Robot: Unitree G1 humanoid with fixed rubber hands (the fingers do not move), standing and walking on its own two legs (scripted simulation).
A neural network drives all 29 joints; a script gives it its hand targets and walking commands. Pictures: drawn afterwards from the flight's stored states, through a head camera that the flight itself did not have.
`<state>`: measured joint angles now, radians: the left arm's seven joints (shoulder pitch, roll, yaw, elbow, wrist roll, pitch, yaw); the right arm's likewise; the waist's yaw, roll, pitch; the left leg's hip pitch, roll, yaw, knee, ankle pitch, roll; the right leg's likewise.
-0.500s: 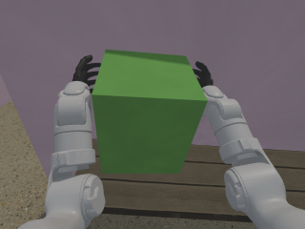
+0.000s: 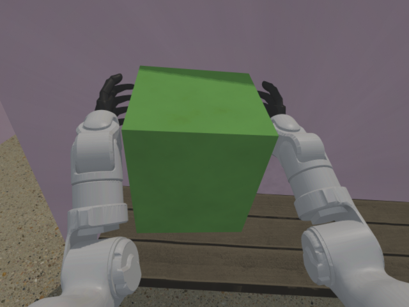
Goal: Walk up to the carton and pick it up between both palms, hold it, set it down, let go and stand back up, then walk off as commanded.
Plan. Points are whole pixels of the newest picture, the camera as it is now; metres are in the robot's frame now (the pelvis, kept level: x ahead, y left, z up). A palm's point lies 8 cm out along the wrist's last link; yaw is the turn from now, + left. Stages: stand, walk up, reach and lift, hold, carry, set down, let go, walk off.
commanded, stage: hold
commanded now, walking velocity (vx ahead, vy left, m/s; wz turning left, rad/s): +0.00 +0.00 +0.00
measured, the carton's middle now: (193, 152) +0.36 +0.01 +0.20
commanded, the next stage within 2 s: none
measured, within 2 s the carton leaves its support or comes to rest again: neither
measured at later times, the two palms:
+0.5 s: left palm (107, 115) +0.36 +0.16 +0.28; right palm (273, 119) +0.37 -0.15 +0.26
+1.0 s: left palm (108, 117) +0.36 +0.16 +0.27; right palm (273, 121) +0.37 -0.15 +0.26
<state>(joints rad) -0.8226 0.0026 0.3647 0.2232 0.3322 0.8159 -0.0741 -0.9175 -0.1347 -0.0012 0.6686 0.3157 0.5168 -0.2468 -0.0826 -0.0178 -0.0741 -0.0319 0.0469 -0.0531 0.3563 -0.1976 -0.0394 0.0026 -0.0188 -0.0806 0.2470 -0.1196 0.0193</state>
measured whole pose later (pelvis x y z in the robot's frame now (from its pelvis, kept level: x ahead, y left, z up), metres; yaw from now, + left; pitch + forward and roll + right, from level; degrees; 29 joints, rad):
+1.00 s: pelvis +0.00 +0.00 +0.00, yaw +0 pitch -8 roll -1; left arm -0.84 0.01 0.37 0.26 0.34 0.81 -0.08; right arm -0.93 -0.13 -0.02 0.70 0.30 0.52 -0.24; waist -0.08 -0.02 -0.07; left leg -0.03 0.04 -0.06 0.35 -0.20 -0.04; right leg 0.01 -0.02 -0.08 0.25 -0.12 0.02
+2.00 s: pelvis +0.00 +0.00 +0.00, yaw +0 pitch -7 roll -1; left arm -0.87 0.01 0.38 0.29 0.34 0.81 -0.08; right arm -0.96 -0.13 -0.02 0.72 0.29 0.52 -0.24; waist -0.08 -0.02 -0.08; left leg -0.04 0.04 -0.06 0.35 -0.19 -0.04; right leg 0.00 -0.02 -0.08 0.25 -0.12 0.02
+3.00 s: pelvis +0.02 -0.01 +0.00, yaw +2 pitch -10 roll -1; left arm -0.77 -0.04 0.39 0.25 0.39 0.62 -0.08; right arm -0.85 -0.06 -0.08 0.83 0.16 0.20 -0.16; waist -0.07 -0.04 0.00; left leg 0.06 0.05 -0.08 0.33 -0.21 -0.05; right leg 0.10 -0.01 -0.11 0.23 -0.15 0.01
